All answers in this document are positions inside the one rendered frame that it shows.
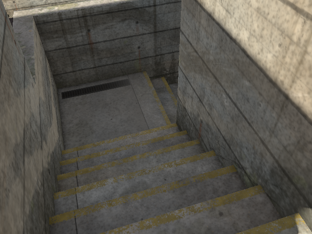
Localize stairs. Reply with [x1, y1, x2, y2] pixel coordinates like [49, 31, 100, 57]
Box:
[49, 123, 312, 234]
[150, 77, 178, 124]

